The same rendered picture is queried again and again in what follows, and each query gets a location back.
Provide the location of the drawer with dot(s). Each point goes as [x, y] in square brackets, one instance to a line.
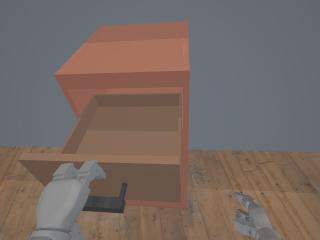
[136, 138]

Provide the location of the right robot hand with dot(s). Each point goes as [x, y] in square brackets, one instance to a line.
[256, 218]

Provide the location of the robot left forearm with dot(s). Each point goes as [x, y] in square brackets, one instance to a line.
[50, 234]

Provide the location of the left robot hand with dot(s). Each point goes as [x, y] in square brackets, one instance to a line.
[63, 198]

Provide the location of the robot right forearm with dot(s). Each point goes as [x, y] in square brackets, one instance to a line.
[267, 233]

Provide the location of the cabinet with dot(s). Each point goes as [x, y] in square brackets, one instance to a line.
[133, 59]

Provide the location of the handle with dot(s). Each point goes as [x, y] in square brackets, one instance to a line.
[107, 204]

